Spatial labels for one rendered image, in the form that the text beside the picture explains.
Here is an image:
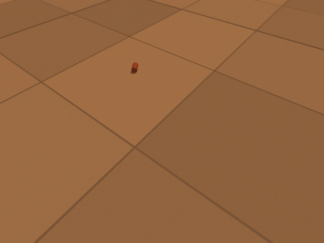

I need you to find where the can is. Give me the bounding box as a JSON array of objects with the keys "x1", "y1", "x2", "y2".
[{"x1": 132, "y1": 62, "x2": 138, "y2": 73}]

